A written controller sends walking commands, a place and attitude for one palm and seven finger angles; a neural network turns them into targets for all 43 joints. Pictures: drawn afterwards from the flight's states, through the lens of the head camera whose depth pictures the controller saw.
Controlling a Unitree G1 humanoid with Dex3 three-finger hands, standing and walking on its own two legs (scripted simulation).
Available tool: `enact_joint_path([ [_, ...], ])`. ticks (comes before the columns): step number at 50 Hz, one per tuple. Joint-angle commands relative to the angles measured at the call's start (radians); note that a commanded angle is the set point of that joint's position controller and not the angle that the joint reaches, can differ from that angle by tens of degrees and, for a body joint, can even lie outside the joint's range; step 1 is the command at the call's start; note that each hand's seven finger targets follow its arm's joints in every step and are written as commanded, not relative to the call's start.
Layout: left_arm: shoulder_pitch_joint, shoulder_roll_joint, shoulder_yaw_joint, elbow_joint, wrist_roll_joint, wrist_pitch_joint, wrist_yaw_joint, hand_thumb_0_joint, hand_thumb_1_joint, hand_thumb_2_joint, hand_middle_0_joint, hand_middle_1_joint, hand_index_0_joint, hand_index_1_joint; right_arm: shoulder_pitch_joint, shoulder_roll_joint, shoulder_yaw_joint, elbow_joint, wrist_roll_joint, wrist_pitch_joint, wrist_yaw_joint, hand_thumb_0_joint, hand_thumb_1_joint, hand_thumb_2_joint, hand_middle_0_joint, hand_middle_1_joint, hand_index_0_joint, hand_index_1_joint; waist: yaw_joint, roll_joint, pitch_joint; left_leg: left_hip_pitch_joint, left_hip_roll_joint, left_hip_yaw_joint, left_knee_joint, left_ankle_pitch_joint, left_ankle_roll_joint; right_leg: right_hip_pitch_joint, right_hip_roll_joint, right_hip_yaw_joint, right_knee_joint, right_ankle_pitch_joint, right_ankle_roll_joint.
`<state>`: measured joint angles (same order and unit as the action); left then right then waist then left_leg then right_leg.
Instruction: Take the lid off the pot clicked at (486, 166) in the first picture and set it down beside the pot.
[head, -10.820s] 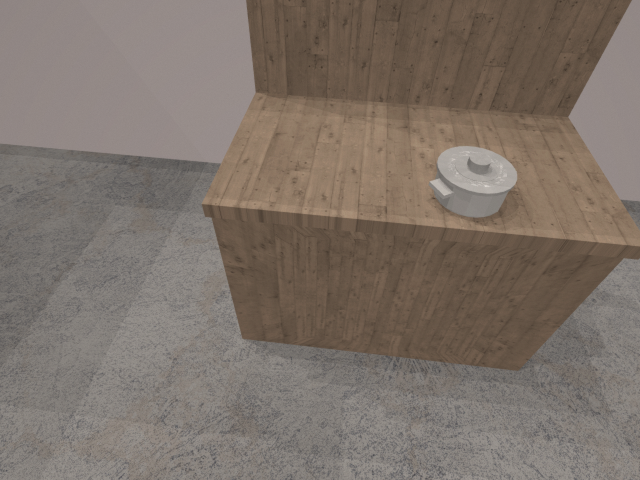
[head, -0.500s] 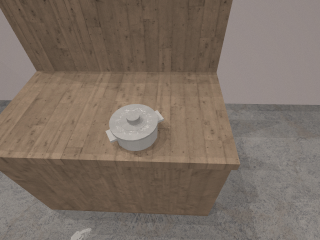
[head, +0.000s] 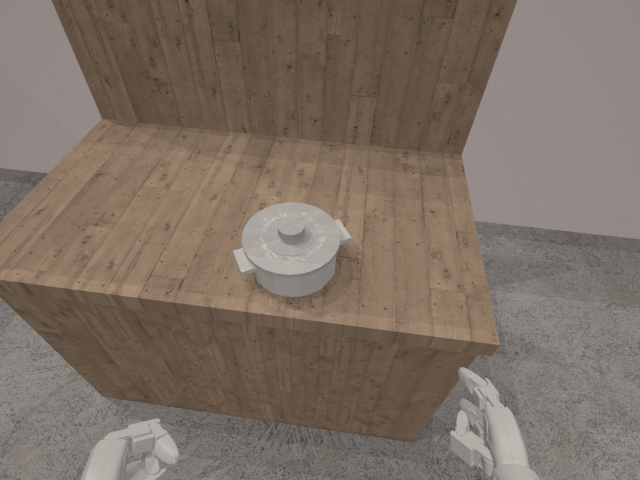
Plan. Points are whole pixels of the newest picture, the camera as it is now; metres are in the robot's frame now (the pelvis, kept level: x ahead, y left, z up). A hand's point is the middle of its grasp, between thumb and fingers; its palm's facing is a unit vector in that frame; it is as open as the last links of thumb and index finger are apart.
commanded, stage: raise the hand higher, near the body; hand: left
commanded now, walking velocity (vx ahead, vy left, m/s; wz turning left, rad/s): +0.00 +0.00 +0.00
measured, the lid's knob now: (291, 228) +0.50 +0.11 +0.00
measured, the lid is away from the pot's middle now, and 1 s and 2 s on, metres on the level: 0.00 0.00 0.00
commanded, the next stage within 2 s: reach forward and open the fingers in 0.86 s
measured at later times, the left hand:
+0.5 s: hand (139, 420) +0.17 +0.23 +0.02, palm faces +0.23 -0.89 -0.39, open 3.1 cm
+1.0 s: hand (121, 349) +0.20 +0.23 +0.11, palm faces +0.29 -0.80 -0.52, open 3.1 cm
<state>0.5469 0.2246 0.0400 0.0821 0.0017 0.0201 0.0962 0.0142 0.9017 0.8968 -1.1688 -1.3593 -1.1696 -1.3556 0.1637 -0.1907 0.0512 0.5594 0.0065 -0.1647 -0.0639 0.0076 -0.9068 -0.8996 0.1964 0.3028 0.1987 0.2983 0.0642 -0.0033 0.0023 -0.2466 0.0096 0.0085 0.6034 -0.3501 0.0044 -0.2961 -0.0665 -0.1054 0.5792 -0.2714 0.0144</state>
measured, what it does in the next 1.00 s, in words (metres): stands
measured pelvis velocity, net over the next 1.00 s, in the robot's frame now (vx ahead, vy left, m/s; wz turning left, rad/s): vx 0.03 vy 0.00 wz -0.02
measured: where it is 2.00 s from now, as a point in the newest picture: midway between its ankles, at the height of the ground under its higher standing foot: outside the picture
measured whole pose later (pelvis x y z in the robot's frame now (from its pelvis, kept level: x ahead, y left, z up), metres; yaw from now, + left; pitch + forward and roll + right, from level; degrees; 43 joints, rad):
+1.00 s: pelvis +0.03 +0.00 +0.01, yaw -1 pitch -3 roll -1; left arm 0.57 0.32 0.20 -0.42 0.09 -0.04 0.11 0.01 0.89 0.90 -1.30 -1.50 -1.30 -1.49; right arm 0.20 -0.21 0.03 0.64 -0.02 -0.17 -0.05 0.01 -0.91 -0.90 0.20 0.30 0.20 0.30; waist 0.08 0.06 0.02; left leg -0.10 0.02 0.03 0.48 -0.34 0.00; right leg -0.16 -0.05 -0.09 0.48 -0.26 0.02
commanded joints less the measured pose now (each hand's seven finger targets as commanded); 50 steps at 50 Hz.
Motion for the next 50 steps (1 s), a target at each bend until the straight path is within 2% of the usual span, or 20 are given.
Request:
enact_joint_path([
  [1, 0.000, 0.121, 0.100, -0.179, 0.006, -0.039, 0.013, 0.000, 0.900, 0.900, -1.300, -1.500, -1.300, -1.500, -0.068, -0.139, -0.066, -0.117, 0.001, -0.053, -0.017, 0.000, -0.900, -0.900, 0.200, 0.300, 0.200, 0.300, -0.032, 0.012, -0.076, -0.044, -0.008, -0.024, -0.119, 0.246, 0.006, 0.085, 0.033, 0.022, -0.057, 0.161, -0.037],
  [4, 0.014, 0.159, 0.147, -0.167, 0.010, -0.035, 0.019, 0.000, 0.900, 0.900, -1.300, -1.500, -1.300, -1.500, -0.079, -0.138, -0.067, -0.098, 0.001, -0.059, -0.020, 0.000, -0.900, -0.900, 0.200, 0.300, 0.200, 0.300, -0.023, 0.006, -0.069, -0.049, -0.007, -0.025, -0.117, 0.241, 0.008, 0.081, 0.031, 0.020, -0.056, 0.146, -0.035],
  [7, 0.047, 0.127, 0.103, -0.317, 0.006, -0.049, 0.014, 0.000, 0.900, 0.900, -1.300, -1.500, -1.300, -1.500, -0.077, -0.130, -0.065, -0.104, 0.000, -0.093, -0.014, 0.000, -0.900, -0.900, 0.200, 0.300, 0.200, 0.300, -0.007, 0.074, -0.128, 0.008, 0.002, -0.035, -0.124, 0.296, 0.007, 0.105, 0.021, 0.020, -0.051, 0.151, -0.034],
  [8, 0.083, 0.135, 0.114, -0.316, 0.008, -0.047, 0.018, 0.000, 0.900, 0.900, -1.300, -1.500, -1.300, -1.500, -0.075, -0.127, -0.068, -0.093, -0.001, -0.100, -0.013, 0.000, -0.900, -0.900, 0.200, 0.300, 0.200, 0.300, -0.003, 0.047, -0.133, 0.013, 0.005, -0.038, -0.122, 0.325, 0.008, 0.109, 0.022, 0.015, -0.050, 0.162, -0.033],
  [9, 0.113, 0.140, 0.133, -0.281, 0.010, -0.040, 0.021, 0.000, 0.900, 0.900, -1.300, -1.500, -1.300, -1.500, -0.084, -0.127, -0.071, -0.081, 0.000, -0.098, -0.012, 0.000, -0.900, -0.900, 0.200, 0.300, 0.200, 0.300, -0.003, 0.025, -0.097, -0.003, 0.009, -0.039, -0.122, 0.328, 0.007, 0.101, 0.026, 0.013, -0.054, 0.162, -0.032],
  [10, 0.098, 0.116, 0.104, -0.288, 0.011, -0.043, 0.017, 0.000, 0.900, 0.900, -1.300, -1.500, -1.300, -1.500, -0.081, -0.129, -0.071, -0.082, 0.001, -0.099, -0.011, 0.000, -0.900, -0.900, 0.200, 0.300, 0.200, 0.300, -0.016, 0.002, -0.076, -0.014, 0.006, -0.037, -0.121, 0.309, 0.008, 0.088, 0.024, 0.011, -0.057, 0.158, -0.028],
  [11, 0.081, 0.137, 0.124, -0.302, 0.011, -0.048, 0.019, 0.000, 0.900, 0.900, -1.300, -1.500, -1.300, -1.500, -0.080, -0.134, -0.076, -0.079, 0.002, -0.099, -0.012, 0.000, -0.900, -0.900, 0.200, 0.300, 0.200, 0.300, -0.016, -0.013, -0.067, -0.017, 0.010, -0.039, -0.125, 0.297, 0.009, 0.083, 0.024, 0.011, -0.057, 0.150, -0.027],
  [14, 0.123, 0.180, 0.174, -0.383, 0.009, -0.065, 0.024, 0.000, 0.900, 0.900, -1.300, -1.500, -1.300, -1.500, -0.088, -0.130, -0.083, -0.076, 0.003, -0.105, -0.015, 0.000, -0.900, -0.900, 0.200, 0.300, 0.200, 0.300, 0.003, 0.020, -0.082, 0.008, 0.011, -0.031, -0.131, 0.309, 0.011, 0.109, 0.020, 0.019, -0.066, 0.160, -0.029],
  [17, 0.157, 0.159, 0.166, -0.442, 0.008, -0.079, 0.025, 0.000, 0.900, 0.900, -1.300, -1.500, -1.300, -1.500, -0.084, -0.120, -0.086, -0.076, 0.003, -0.114, -0.015, 0.000, -0.900, -0.900, 0.200, 0.300, 0.200, 0.300, 0.010, 0.062, -0.081, 0.032, 0.014, -0.027, -0.139, 0.355, 0.008, 0.122, 0.015, 0.020, -0.074, 0.178, -0.029],
  [18, 0.164, 0.147, 0.153, -0.443, 0.008, -0.079, 0.023, 0.000, 0.900, 0.900, -1.300, -1.500, -1.300, -1.500, -0.083, -0.118, -0.087, -0.076, 0.003, -0.114, -0.013, 0.000, -0.900, -0.900, 0.200, 0.300, 0.200, 0.300, 0.004, 0.061, -0.074, 0.038, 0.013, -0.020, -0.135, 0.363, 0.009, 0.120, 0.015, 0.022, -0.081, 0.193, -0.027],
  [19, 0.172, 0.159, 0.177, -0.438, 0.007, -0.081, 0.024, 0.000, 0.900, 0.900, -1.300, -1.500, -1.300, -1.500, -0.087, -0.118, -0.091, -0.071, 0.004, -0.109, -0.013, 0.000, -0.900, -0.900, 0.200, 0.300, 0.200, 0.300, 0.005, 0.032, -0.062, 0.035, 0.015, -0.020, -0.133, 0.367, 0.009, 0.123, 0.019, 0.022, -0.089, 0.201, -0.028],
  [21, 0.138, 0.154, 0.168, -0.450, 0.003, -0.091, 0.018, 0.000, 0.900, 0.900, -1.300, -1.500, -1.300, -1.500, -0.091, -0.122, -0.091, -0.077, 0.004, -0.101, -0.013, 0.000, -0.900, -0.900, 0.200, 0.300, 0.200, 0.300, -0.005, 0.007, -0.024, 0.027, 0.015, -0.016, -0.140, 0.323, 0.013, 0.109, 0.019, 0.022, -0.101, 0.190, -0.026],
  [23, 0.126, 0.176, 0.188, -0.518, 0.004, -0.105, 0.020, 0.000, 0.900, 0.900, -1.300, -1.500, -1.300, -1.500, -0.087, -0.121, -0.091, -0.083, 0.001, -0.104, -0.015, 0.000, -0.900, -0.900, 0.200, 0.300, 0.200, 0.300, 0.004, 0.067, -0.053, 0.062, 0.014, -0.009, -0.145, 0.339, 0.014, 0.125, 0.015, 0.029, -0.106, 0.201, -0.028],
  [28, 0.122, 0.170, 0.196, -0.550, -0.001, -0.111, 0.014, 0.000, 0.900, 0.900, -1.300, -1.500, -1.300, -1.500, -0.085, -0.117, -0.087, -0.088, -0.005, -0.094, -0.012, 0.000, -0.900, -0.900, 0.200, 0.300, 0.200, 0.300, 0.002, 0.045, -0.051, 0.085, 0.015, -0.003, -0.152, 0.356, 0.016, 0.140, 0.017, 0.030, -0.125, 0.230, -0.026],
  [29, 0.112, 0.183, 0.213, -0.545, -0.002, -0.108, 0.015, 0.000, 0.900, 0.900, -1.300, -1.500, -1.300, -1.500, -0.087, -0.118, -0.087, -0.087, -0.005, -0.090, -0.011, 0.000, -0.900, -0.900, 0.200, 0.300, 0.200, 0.300, -0.001, 0.018, -0.038, 0.083, 0.011, -0.004, -0.149, 0.349, 0.018, 0.138, 0.022, 0.035, -0.134, 0.237, -0.027],
  [32, 0.077, 0.178, 0.205, -0.605, -0.006, -0.119, 0.008, 0.000, 0.900, 0.900, -1.300, -1.500, -1.300, -1.500, -0.087, -0.118, -0.080, -0.095, -0.008, -0.085, -0.009, 0.000, -0.900, -0.900, 0.200, 0.300, 0.200, 0.300, 0.000, 0.067, -0.040, 0.096, 0.013, -0.003, -0.163, 0.354, 0.016, 0.150, 0.018, 0.035, -0.140, 0.238, -0.027],
  [43, 0.026, 0.215, 0.264, -0.696, -0.012, -0.133, 0.011, 0.000, 0.900, 0.900, -1.300, -1.500, -1.300, -1.500, -0.091, -0.118, -0.070, -0.094, -0.014, -0.079, -0.002, 0.000, -0.900, -0.900, 0.200, 0.300, 0.200, 0.300, 0.011, 0.041, -0.070, 0.127, 0.019, -0.012, -0.181, 0.393, 0.015, 0.195, 0.017, 0.034, -0.150, 0.270, -0.029],
  [48, -0.020, 0.229, 0.282, -0.719, -0.015, -0.140, 0.014, 0.000, 0.900, 0.900, -1.300, -1.500, -1.300, -1.500, -0.096, -0.122, -0.068, -0.092, -0.014, -0.075, -0.001, 0.000, -0.900, -0.900, 0.200, 0.300, 0.200, 0.300, 0.011, 0.050, -0.052, 0.128, 0.022, -0.014, -0.191, 0.369, 0.015, 0.190, 0.017, 0.038, -0.161, 0.248, -0.030],
  [49, -0.077, 0.433, 0.251, -0.688, 0.434, -0.036, 0.068, 0.000, 0.879, 0.894, -1.276, -1.488, -1.276, -1.488, -0.138, -0.183, -0.052, -0.083, -0.030, -0.007, 0.014, 0.000, -0.900, -0.900, 0.200, 0.300, 0.200, 0.300, 0.009, 0.081, 0.019, 0.013, 0.002, -0.029, -0.186, 0.365, 0.017, 0.121, 0.040, 0.104, -0.137, 0.265, -0.051],
  [50, -0.108, 0.328, 0.208, -0.777, 0.448, 0.001, 0.088, 0.000, 0.856, 0.892, -1.254, -1.473, -1.254, -1.473, -0.149, -0.157, -0.055, -0.145, -0.036, 0.024, 0.028, 0.000, -0.900, -0.900, 0.200, 0.300, 0.200, 0.300, 0.012, 0.099, 0.000, 0.009, 0.009, -0.027, -0.199, 0.368, 0.009, 0.125, 0.016, 0.051, -0.135, 0.233, -0.061],
])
